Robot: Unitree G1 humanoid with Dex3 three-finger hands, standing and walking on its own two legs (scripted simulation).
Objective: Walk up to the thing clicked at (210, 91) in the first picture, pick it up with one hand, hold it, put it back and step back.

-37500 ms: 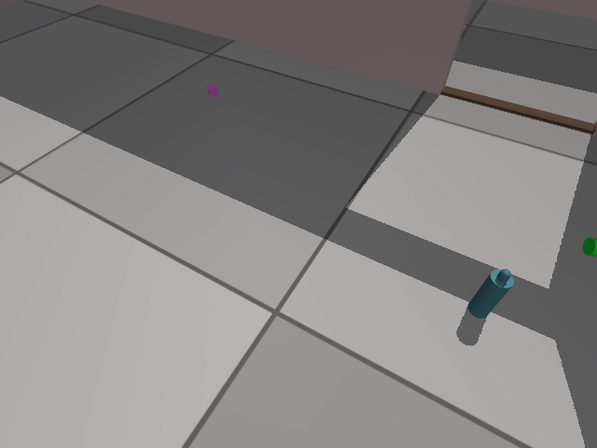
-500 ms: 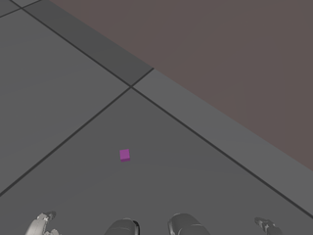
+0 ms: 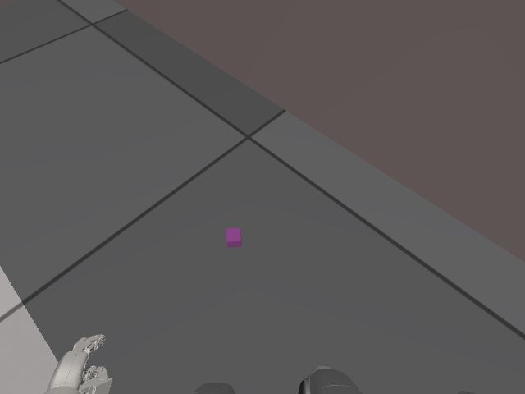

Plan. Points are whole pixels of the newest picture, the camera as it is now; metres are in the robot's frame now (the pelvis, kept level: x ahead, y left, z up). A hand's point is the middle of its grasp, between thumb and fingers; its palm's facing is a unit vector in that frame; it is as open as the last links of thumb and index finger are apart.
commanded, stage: step back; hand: left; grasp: from above
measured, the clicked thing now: (234, 237) +0.70 +0.14 -0.73
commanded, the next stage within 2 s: none
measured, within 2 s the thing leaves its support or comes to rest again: neither
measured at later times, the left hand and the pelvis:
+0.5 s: hand out of the picture -0.08 +0.25 -0.14, palm faces -0.07 -0.91 -0.41, open 7.4 cm; pelvis -0.16 -0.02 +0.00, yaw -5 degrees
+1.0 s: hand out of the picture -0.22 +0.24 -0.15, palm faces -0.08 -0.91 -0.42, open 7.4 cm; pelvis -0.33 -0.03 -0.01, yaw -5 degrees
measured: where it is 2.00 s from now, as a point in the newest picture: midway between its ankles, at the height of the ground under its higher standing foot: outside the picture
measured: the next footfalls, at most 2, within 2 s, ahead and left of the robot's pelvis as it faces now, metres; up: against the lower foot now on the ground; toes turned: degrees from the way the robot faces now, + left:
left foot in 0.02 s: +0.02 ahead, +0.12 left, +0.00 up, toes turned -3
right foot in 0.38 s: -0.13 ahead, -0.15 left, +0.00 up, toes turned -2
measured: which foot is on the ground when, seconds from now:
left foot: up 0.00-0.00, down 0.02-0.40, up 0.42-0.66, down 0.68-1.00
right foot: down 0.00-0.02, up 0.04-0.36, down 0.38-0.68, up 0.70-0.98, down 1.00-1.00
